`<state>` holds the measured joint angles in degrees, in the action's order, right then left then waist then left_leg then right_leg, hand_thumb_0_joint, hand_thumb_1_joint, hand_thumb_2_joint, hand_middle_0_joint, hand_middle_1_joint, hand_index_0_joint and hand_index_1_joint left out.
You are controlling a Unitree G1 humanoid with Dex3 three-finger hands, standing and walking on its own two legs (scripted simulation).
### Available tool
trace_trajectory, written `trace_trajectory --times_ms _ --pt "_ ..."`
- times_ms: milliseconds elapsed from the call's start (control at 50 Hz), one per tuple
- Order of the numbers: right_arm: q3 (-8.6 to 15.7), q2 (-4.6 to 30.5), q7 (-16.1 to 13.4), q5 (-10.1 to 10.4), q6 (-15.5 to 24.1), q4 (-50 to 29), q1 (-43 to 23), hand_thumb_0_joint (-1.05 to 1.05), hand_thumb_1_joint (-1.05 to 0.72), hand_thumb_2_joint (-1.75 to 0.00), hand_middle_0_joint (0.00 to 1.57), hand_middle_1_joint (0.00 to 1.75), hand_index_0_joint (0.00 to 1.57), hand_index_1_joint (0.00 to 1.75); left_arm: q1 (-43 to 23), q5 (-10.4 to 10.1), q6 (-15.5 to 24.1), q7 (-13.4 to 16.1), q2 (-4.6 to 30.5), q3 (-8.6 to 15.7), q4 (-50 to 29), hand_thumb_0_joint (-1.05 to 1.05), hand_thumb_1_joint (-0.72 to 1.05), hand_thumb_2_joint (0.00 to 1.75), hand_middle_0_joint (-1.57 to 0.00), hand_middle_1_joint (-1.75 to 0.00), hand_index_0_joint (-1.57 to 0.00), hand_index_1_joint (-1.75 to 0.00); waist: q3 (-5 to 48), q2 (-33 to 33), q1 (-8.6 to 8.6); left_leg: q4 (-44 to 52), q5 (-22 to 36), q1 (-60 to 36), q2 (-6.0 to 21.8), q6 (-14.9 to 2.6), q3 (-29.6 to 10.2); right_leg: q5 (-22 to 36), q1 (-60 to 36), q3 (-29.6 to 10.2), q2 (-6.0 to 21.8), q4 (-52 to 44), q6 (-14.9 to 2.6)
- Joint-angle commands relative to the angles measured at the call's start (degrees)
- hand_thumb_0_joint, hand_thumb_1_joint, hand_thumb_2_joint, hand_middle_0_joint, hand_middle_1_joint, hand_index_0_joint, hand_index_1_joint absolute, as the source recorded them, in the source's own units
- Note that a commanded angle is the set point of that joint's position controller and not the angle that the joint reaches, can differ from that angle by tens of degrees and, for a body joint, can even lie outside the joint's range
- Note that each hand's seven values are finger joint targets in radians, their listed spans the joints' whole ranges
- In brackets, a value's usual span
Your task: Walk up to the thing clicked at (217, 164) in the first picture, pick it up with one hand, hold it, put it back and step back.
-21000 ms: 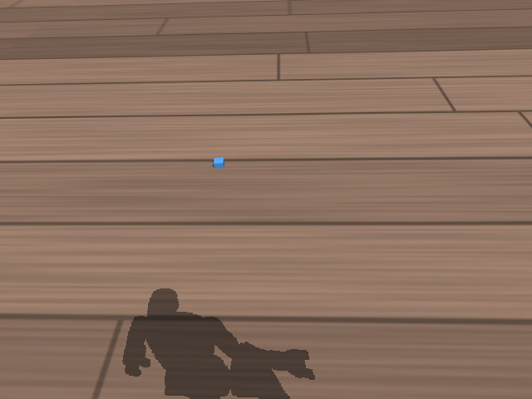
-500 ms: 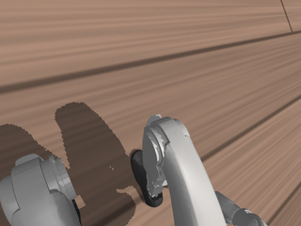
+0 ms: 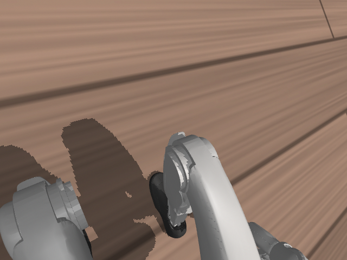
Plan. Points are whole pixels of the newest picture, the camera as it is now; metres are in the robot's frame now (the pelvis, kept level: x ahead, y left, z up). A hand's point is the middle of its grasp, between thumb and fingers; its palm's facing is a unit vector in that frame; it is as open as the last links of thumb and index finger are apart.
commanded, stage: close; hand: left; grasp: from above
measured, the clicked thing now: out of the picture +0.44 +0.35 -0.28
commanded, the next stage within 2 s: settle in 0.42 s
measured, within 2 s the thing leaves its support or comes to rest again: leaves its support in 0.80 s
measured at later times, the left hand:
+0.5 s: hand out of the picture +0.42 +0.34 -0.24, palm faces -0.44 -0.17 -0.88, open 6.2 cm
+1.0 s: hand out of the picture +0.42 +0.36 -0.20, palm faces -0.39 -0.14 -0.91, open 5.8 cm
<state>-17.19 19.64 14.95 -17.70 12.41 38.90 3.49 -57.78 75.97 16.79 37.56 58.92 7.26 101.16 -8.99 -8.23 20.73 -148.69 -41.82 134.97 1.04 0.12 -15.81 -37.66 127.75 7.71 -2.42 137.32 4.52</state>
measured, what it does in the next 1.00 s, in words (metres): stands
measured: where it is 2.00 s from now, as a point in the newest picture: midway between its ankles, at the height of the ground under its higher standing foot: (131, 239)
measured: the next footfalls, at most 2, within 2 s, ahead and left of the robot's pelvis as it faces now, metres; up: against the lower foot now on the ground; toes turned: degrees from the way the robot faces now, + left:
none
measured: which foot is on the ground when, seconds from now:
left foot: down 0.00-1.00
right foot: down 0.00-1.00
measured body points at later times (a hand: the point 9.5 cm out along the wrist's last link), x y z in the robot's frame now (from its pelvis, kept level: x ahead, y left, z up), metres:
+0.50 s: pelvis +0.00 +0.00 +0.00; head +0.26 +0.14 +0.34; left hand +0.44 +0.35 -0.19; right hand +0.08 -0.25 -0.06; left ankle +0.06 +0.12 -0.26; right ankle +0.12 -0.13 -0.26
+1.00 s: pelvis +0.01 +0.00 +0.00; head +0.24 +0.13 +0.36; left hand +0.44 +0.37 -0.15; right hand +0.09 -0.26 -0.06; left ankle +0.06 +0.13 -0.26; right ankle +0.12 -0.13 -0.26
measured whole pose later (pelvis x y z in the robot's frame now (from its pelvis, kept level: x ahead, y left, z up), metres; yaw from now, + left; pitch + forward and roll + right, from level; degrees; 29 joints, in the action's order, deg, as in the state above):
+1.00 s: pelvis +0.01 +0.00 +0.00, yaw +2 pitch +30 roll -14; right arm -10.4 18.5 14.9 -14.6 10.0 40.5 6.8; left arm -52.6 73.6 13.5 29.6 52.0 8.5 87.5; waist -2.4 -3.9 17.0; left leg -146.8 -41.6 136.5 0.5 0.2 -13.7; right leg -38.7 129.5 6.3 -1.3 137.1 3.6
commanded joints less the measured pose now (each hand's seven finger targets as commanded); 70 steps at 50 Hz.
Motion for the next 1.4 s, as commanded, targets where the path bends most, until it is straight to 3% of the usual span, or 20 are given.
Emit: trace_trajectory --times_ms 0,140,260,460,520,600,640,740,780,820,880,900,940,960,1000,1060,1080,1100,1180,1380 --pt "6.0 18.7 -0.9 0.2 -0.2 0.3 8.6 0.0 -0.89 -0.9 0.2 0.3 0.2 0.3 -10.1 -0.6 -0.8 1.3 10.5 -0.4 -2.4 0.0 0.55 0.2 -0.88 -0.33 -0.92 -0.29 33.4 29.3 2.54 18.0 10.5 -27.3 1.3 0.21 6.4 12.3 -17.6 7.9 -2.1 -10.4 -5.22" --pt "6.0 18.5 -0.8 0.4 -0.2 0.0 9.2 0.0 -0.89 -0.9 0.2 0.3 0.2 0.3 -10.6 -1.1 -1.1 1.0 11.7 0.5 -4.5 0.0 0.69 0.2 -1.0 -0.28 -1.04 -0.24 35.4 29.8 1.3 17.6 11.9 -27.1 1.1 0.01 6.8 13.3 -18.7 7.6 -2.2 -10.8 -5.14" --pt "5.7 18.4 -0.3 0.4 0.1 -0.3 8.8 0.0 -0.89 -0.9 0.2 0.3 0.2 0.3 -11.5 -0.9 -1.2 0.1 10.2 -0.5 -3.6 0.0 0.75 0.12 -1.05 -0.21 -1.09 -0.18 33.3 29.5 2.78 17.0 11.9 -27.2 1.1 0.0 6.2 13.7 -16.4 8.2 -1.9 -9.6 -5.03" --pt "5.2 18.2 -0.9 0.6 -0.3 -0.5 9.1 0.0 -0.89 -0.9 0.2 0.3 0.2 0.3 -11.2 -1.5 -0.4 -0.4 12.2 0.4 -4.8 0.0 0.92 0.13 -1.19 -0.19 -1.22 -0.15 34.5 28.5 1.66 17.5 10.8 -26.5 1.0 -0.21 6.5 12.3 -17.6 8.0 -1.9 -10.4 -5.06" --pt "5.2 18.1 -1.1 0.6 -0.6 -0.8 9.1 0.0 -0.91 -0.9 0.2 0.3 0.2 0.3 -10.5 -1.6 -0.1 -0.5 10.7 -0.8 -3.2 0.0 0.9 0.18 -1.23 -0.21 -1.27 -0.18 32.8 27.3 2.85 17.2 10.1 -25.7 1.1 -0.28 6.5 12.1 -18.0 7.6 -2.2 -10.7 -4.94" --pt "6.1 18.3 -1.1 0.9 -0.6 -0.2 9.5 0.0 -0.91 -0.9 0.2 0.3 0.2 0.3 -12.1 -1.7 -0.5 -0.5 12.8 1.2 -7.7 0.0 0.95 0.19 -1.29 -0.15 -1.32 -0.13 37.9 31.9 0.52 17.9 13.3 -29.6 1.0 0.36 6.3 14.1 -18.2 7.8 -1.9 -9.6 -5.36" --pt "5.6 17.2 -0.9 0.8 -0.7 -0.2 9.0 0.0 -0.91 -0.9 0.2 0.3 0.2 0.3 -11.5 -1.5 -1.1 -1.2 10.7 -0.1 -5.6 0.0 0.96 0.18 -1.3 -0.15 -1.32 -0.13 35.7 30.7 1.73 17.3 12.4 -27.8 1.1 0.21 6.6 13.7 -17.4 7.8 -2.0 -9.5 -5.28" --pt "7.7 17.9 -0.8 1.1 -1.2 0.3 10.5 0.0 -0.9 -0.9 0.2 0.3 0.2 0.3 -10.3 -0.8 -1.2 -1.2 13.8 3.6 -12.0 0.0 1.01 0.2 -1.34 -0.14 -1.36 -0.12 40.5 35.2 -0.56 17.8 16.0 -31.4 0.8 0.67 7.3 15.9 -17.7 7.4 -1.7 -8.9 -5.7" --pt "8.1 16.9 -0.5 1.2 -1.3 0.9 10.6 0.0 -0.9 -0.9 0.2 0.3 0.2 0.3 -10.1 -0.9 -1.7 -2.0 10.9 2.9 -11.4 0.0 1.03 0.2 -1.35 -0.14 -1.37 -0.13 38.9 33.5 0.37 17.3 15.0 -29.5 0.7 0.38 7.8 15.5 -17.1 7.2 -1.8 -9.2 -5.56" --pt "9.4 17.2 -0.7 2.0 -1.6 0.8 10.9 0.0 -0.91 -0.9 0.2 0.3 0.2 0.3 -11.3 -1.8 -1.9 -2.5 12.9 4.9 -16.0 0.0 1.03 0.21 -1.35 -0.16 -1.37 -0.14 41.1 35.7 -1.08 18.1 14.8 -30.3 0.5 0.52 7.8 14.9 -16.1 6.9 -1.4 -9.5 -5.92" --pt "11.4 16.6 -0.4 2.9 -1.9 0.4 10.2 0.0 -0.91 -0.9 0.2 0.3 0.2 0.3 -11.7 -2.6 -2.3 -4.7 5.9 0.7 -19.9 0.0 1.02 0.18 -1.35 -0.13 -1.37 -0.12 42.7 35.8 -1.61 18.9 13.2 -30.0 0.5 0.26 8.4 13.4 -15.0 6.0 -1.7 -10.5 -6.13" --pt "12.4 17.4 -0.7 3.2 -2.3 1.6 12.3 0.0 -0.9 -0.9 0.2 0.3 0.2 0.3 -9.7 -2.7 -2.9 -5.0 9.4 3.8 -19.4 0.0 1.01 0.17 -1.33 -0.13 -1.35 -0.12 44.3 34.7 -2.55 18.9 14.0 -30.2 0.3 0.14 8.7 14.1 -16.0 5.8 -1.5 -10.8 -5.99" --pt "13.7 16.5 -0.7 4.2 -2.9 1.4 12.9 0.0 -0.9 -0.9 0.2 0.3 0.2 0.3 -10.1 -3.5 -3.4 -6.7 6.3 2.7 -23.3 0.0 1.02 0.15 -1.33 -0.12 -1.36 -0.1 45.7 35.8 -3.46 20.8 14.4 -31.7 0.0 0.5 8.6 13.8 -14.5 5.7 -0.8 -10.4 -6.34" --pt "13.6 15.1 -0.4 4.7 -3.0 1.4 12.5 0.0 -0.9 -0.9 0.2 0.3 0.2 0.3 -12.1 -3.7 -3.5 -8.2 1.3 -1.3 -26.1 0.0 1.02 0.16 -1.35 -0.11 -1.37 -0.09 45.6 36.6 -3.18 20.7 14.6 -32.5 -0.1 0.5 9.2 13.9 -13.6 5.2 -1.0 -10.9 -6.43" --pt "14.7 16.1 -0.8 6.0 -4.0 1.1 13.1 0.0 -0.9 -0.9 0.2 0.3 0.2 0.3 -11.9 -4.4 -4.0 -9.3 4.4 0.8 -25.4 0.0 0.99 0.14 -1.33 -0.1 -1.35 -0.08 47.4 34.1 -4.2 21.5 14.6 -32.2 -0.3 0.24 8.7 13.9 -13.7 5.1 -0.5 -11.4 -6.28" --pt "15.5 15.0 -0.8 6.8 -5.3 1.7 14.5 0.0 -0.9 -0.9 0.2 0.3 0.2 0.3 -11.3 -4.4 -4.9 -12.2 0.0 -1.7 -24.1 0.0 0.99 0.15 -1.32 -0.11 -1.35 -0.09 44.6 30.7 -3.7 22.1 14.2 -29.9 -0.8 -0.17 9.5 13.3 -12.8 4.3 -0.2 -12.3 -6.3" --pt "15.6 15.3 -1.1 7.0 -5.7 1.6 14.8 0.0 -0.9 -0.9 0.2 0.3 0.2 0.3 -9.6 -4.4 -5.3 -12.6 2.0 0.4 -21.4 0.0 0.99 0.15 -1.33 -0.1 -1.35 -0.08 44.4 28.5 -4.02 22.2 13.0 -28.9 -0.9 -0.57 9.6 12.4 -13.8 4.0 0.0 -13.1 -6.23" --pt "15.2 14.2 -1.2 7.4 -6.1 1.3 14.6 0.0 -0.9 -0.9 0.2 0.3 0.2 0.3 -14.2 -5.0 -4.7 -13.6 -0.1 -1.8 -27.2 0.0 0.97 0.16 -1.33 -0.09 -1.34 -0.09 44.8 29.3 -4.26 22.7 12.5 -28.3 -1.2 -0.72 10.1 12.0 -14.0 3.6 0.0 -13.8 -6.33" --pt "15.8 13.4 -2.2 8.7 -7.4 0.9 14.6 0.0 -0.91 -0.9 0.2 0.3 0.2 0.3 -12.4 -5.3 -3.9 -16.4 -0.1 -1.9 -26.4 0.0 0.94 0.15 -1.32 -0.09 -1.33 -0.08 46.8 26.6 -5.23 22.8 11.7 -28.4 -1.3 -1.18 11.1 10.9 -16.1 2.5 0.0 -14.9 -6.48" --pt "16.4 11.9 -5.4 9.6 -10.0 0.2 15.5 0.0 -0.9 -0.9 0.2 0.3 0.2 0.3 -14.3 -4.9 -1.2 -18.3 2.5 -0.4 -29.8 0.0 0.89 0.17 -1.27 -0.1 -1.28 -0.09 49.4 24.7 -6.52 23.9 11.5 -29.1 -1.6 -1.43 12.7 9.3 -19.1 0.9 0.3 -17.9 -6.66"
